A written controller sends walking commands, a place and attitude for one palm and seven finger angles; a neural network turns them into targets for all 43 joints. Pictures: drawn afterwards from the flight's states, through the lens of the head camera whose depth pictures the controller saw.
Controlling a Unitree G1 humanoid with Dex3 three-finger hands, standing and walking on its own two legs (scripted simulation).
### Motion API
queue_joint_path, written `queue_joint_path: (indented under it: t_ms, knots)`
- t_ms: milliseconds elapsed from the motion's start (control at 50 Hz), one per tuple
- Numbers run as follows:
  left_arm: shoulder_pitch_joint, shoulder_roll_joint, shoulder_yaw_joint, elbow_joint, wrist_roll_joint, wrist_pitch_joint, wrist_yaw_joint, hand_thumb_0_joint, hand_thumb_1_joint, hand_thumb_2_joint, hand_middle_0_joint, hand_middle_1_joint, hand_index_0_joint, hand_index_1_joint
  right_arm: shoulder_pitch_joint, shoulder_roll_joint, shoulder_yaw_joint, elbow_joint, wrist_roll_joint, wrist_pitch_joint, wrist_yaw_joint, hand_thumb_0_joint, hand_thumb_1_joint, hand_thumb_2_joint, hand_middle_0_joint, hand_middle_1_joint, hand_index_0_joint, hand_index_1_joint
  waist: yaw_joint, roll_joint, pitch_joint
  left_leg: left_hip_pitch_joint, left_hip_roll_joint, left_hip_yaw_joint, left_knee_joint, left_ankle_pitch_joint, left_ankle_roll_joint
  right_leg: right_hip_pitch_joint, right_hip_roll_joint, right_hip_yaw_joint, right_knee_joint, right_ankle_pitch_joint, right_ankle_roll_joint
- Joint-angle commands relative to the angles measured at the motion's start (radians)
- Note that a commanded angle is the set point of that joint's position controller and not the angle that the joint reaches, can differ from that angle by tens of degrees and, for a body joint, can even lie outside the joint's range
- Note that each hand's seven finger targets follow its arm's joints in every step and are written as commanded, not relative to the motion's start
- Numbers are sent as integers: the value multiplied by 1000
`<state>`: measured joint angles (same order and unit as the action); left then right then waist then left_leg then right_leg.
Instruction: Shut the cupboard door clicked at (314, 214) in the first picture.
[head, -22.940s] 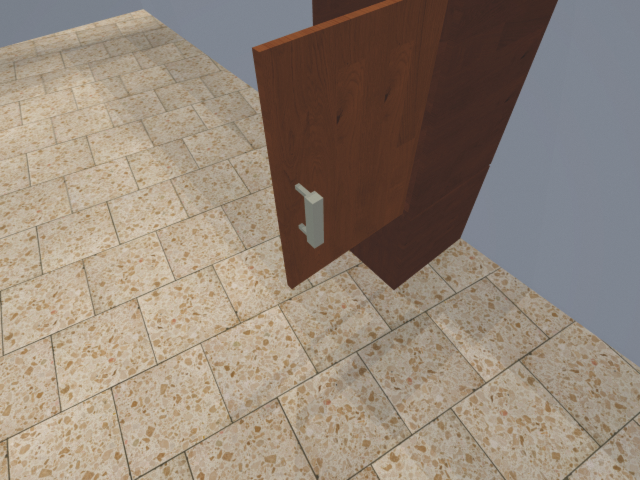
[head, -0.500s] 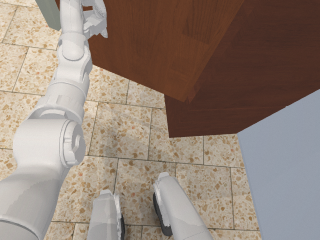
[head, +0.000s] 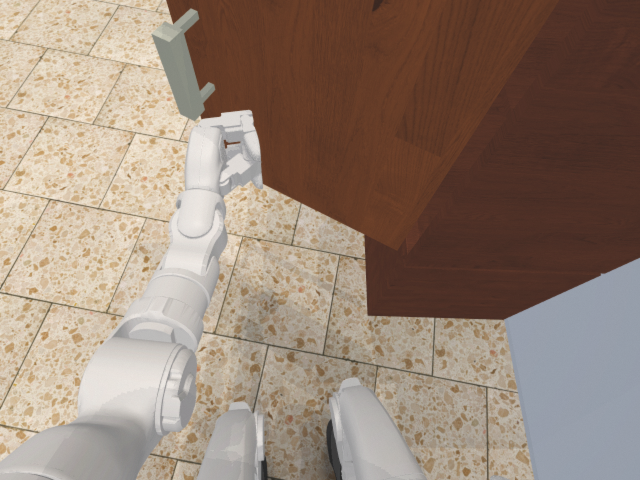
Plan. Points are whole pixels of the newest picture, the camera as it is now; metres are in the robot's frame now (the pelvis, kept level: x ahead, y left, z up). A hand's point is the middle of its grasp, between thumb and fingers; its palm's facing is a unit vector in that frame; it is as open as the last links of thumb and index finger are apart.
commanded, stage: pull the fist back off the door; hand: left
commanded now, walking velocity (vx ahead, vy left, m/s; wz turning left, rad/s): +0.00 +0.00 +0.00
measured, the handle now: (191, 66) +0.64 +0.11 +0.05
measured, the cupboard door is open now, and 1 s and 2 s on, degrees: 63 63 63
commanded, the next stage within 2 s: draw the hand back to the body in 0.08 s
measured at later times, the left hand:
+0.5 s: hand (192, 188) +0.42 +0.09 +0.10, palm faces -0.09 -0.99 -0.09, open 3.1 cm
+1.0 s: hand out of the picture +0.31 +0.20 +0.21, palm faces +0.14 -0.96 -0.26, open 3.4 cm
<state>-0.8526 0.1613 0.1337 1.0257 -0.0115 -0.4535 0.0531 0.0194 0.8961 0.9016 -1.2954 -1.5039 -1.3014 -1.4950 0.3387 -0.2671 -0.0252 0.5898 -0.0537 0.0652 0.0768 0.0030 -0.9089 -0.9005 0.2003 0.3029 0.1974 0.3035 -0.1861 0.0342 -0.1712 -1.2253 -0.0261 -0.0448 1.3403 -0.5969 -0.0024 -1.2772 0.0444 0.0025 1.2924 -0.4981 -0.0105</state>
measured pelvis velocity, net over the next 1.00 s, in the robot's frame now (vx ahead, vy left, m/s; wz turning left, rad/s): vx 0.05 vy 0.02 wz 0.02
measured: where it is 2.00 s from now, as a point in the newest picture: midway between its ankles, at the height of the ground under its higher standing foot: outside the picture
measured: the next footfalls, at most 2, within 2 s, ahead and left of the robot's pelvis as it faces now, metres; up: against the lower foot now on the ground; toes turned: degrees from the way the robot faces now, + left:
none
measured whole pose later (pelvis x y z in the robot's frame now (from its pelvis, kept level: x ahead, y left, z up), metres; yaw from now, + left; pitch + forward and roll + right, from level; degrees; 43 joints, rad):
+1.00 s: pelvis +0.05 +0.02 +0.12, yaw +1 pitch +2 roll -1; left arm 0.16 0.29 0.02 -0.11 -0.07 -0.01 0.06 0.02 0.89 0.90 -0.98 -1.15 -0.98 -1.15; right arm 0.19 -0.20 0.06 0.48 0.04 0.06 -0.12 0.01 -0.91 -0.90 0.20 0.30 0.20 0.30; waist 0.03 0.05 -0.06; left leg -0.29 -0.04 -0.05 0.66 -0.40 0.03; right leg -0.34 0.01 0.02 0.63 -0.33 0.01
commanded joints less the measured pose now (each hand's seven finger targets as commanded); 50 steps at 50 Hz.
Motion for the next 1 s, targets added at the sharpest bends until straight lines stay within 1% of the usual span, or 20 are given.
queue_joint_path:
  t_ms: [0,80,180,200,240,300,340,420,500,540,580,640,680,700,720,740,760,820,840,980]
  knots:
    - [-457,60,-50,-339,1,-108,19,0,900,900,-1300,-1500,-1300,-1500,131,-123,-56,-55,10,-10,-7,0,-900,-900,200,300,200,300,-28,40,-558,349,19,16,-144,384,20,401,-22,-7,-156,382,-11]
    - [-521,27,-94,-288,18,-110,40,0,900,900,-1300,-1500,-1300,-1500,110,-120,-55,-28,9,-7,-22,0,-900,-900,200,300,200,300,-62,14,-486,322,14,7,-147,312,25,369,-25,-9,-169,320,-7]
    - [-472,13,-74,-144,10,-73,47,0,900,900,-1300,-1500,-1300,-1500,85,-120,-43,-26,7,2,-31,0,-900,-900,200,300,200,300,-45,-11,-469,282,6,8,-152,279,24,357,-27,-18,-164,279,-10]
    - [-426,90,3,-175,2,-71,49,0,900,900,-1300,-1500,-1300,-1500,86,-125,-41,-42,8,5,-33,0,-900,-900,200,300,200,300,-4,-11,-516,280,3,17,-162,296,24,419,-27,-8,-165,303,-11]
    - [-286,171,70,-258,-12,-58,36,0,900,900,-1300,-1500,-1300,-1500,75,-126,-35,-93,16,13,-35,0,-900,-900,200,300,200,300,68,20,-621,324,-1,29,-195,365,20,541,-27,4,-164,390,-19]
    - [-121,159,47,-433,-26,-28,1,0,900,900,-1300,-1500,-1300,-1500,61,-105,-33,-148,36,25,-33,0,-900,-900,200,300,200,300,104,-7,-646,369,3,51,-245,428,21,682,-30,17,-207,497,-13]
    - [2,168,40,-534,-44,-1,-25,0,900,900,-1300,-1500,-1300,-1500,60,-100,-32,-182,49,29,-40,0,-900,-900,200,300,200,300,118,-83,-618,369,5,57,-288,430,28,787,-27,26,-250,536,-11]
    - [86,95,-66,-735,-109,50,-88,0,900,900,-1300,-1500,-1300,-1500,23,-96,-29,-207,83,18,-70,0,-900,-900,200,300,200,300,81,-175,-441,421,5,67,-377,314,44,827,-24,32,-389,411,8]
    - [147,73,-112,-818,-162,55,-138,0,900,900,-1300,-1500,-1300,-1500,-21,-95,-18,-191,98,-22,-107,0,-900,-900,200,300,200,300,67,-154,-283,513,8,59,-437,243,47,767,-28,18,-476,272,10]
    - [191,76,-135,-817,-160,61,-161,0,900,900,-1300,-1500,-1300,-1500,-35,-97,-11,-182,103,-39,-117,0,-900,-900,200,300,200,300,70,-85,-195,552,10,50,-473,214,44,725,-31,8,-502,214,1]
    - [289,109,-112,-805,-157,80,-180,0,900,900,-1300,-1500,-1300,-1500,-54,-97,-6,-186,105,-46,-118,0,-900,-900,200,300,200,300,98,-41,-165,589,12,45,-510,210,39,729,-32,-3,-513,198,-5]
    - [456,160,-75,-892,-163,121,-203,0,900,900,-1217,-1410,-1217,-1410,-80,-96,0,-229,110,-47,-112,0,-900,-900,200,300,200,300,153,44,-200,663,11,42,-558,297,33,811,-33,-18,-508,280,-19]
    - [530,199,-34,-988,-178,148,-212,0,900,900,-1163,-1350,-1163,-1350,-110,-86,8,-255,111,-48,-111,0,-900,-900,200,300,200,300,176,52,-208,684,13,46,-580,358,29,875,-36,-19,-508,354,-19]
    - [542,229,-71,-1086,-97,187,-132,0,900,900,-1135,-1320,-1135,-1320,-161,-46,-3,-272,113,-26,-139,0,-900,-900,200,300,200,300,198,-4,-266,740,12,40,-635,392,24,966,-54,28,-561,362,-22]
    - [593,209,-71,-1145,-90,223,-89,0,900,900,-1107,-1290,-1107,-1290,-167,-42,1,-286,108,-20,-154,0,-900,-900,200,300,200,300,188,10,-222,755,18,42,-653,408,24,977,-54,22,-584,376,-19]
    - [649,206,-68,-1190,-92,251,-69,0,900,900,-1080,-1260,-1080,-1260,-165,-38,4,-298,107,-24,-164,0,-900,-900,200,300,200,300,187,-26,-196,753,20,32,-663,425,26,987,-53,16,-597,392,-17]
    - [687,215,-65,-1226,-85,275,-50,0,900,900,-1053,-1230,-1053,-1230,-178,-37,8,-293,105,-23,-171,0,-900,-900,200,300,200,300,188,4,-159,770,25,39,-680,430,27,998,-56,20,-614,403,-14]
    - [694,223,-62,-1286,-67,329,-8,0,900,900,-970,-1140,-970,-1140,-201,-36,21,-280,100,-25,-192,0,-900,-900,200,300,200,300,175,-4,-70,838,35,27,-730,434,29,992,-51,4,-667,390,-15]
    - [694,229,-63,-1313,-63,339,1,0,900,900,-943,-1110,-943,-1110,-204,-39,22,-275,98,-33,-200,0,-900,-900,200,300,200,300,172,-26,-57,860,35,24,-744,448,32,1011,-51,3,-689,399,-15]
    - [869,219,-45,-1437,-53,400,28,0,900,900,-750,-900,-750,-900,-222,-34,45,-236,83,-77,-201,0,-900,-900,200,300,200,300,193,31,-20,1030,52,2,-844,602,15,1095,-51,-23,-766,465,-15]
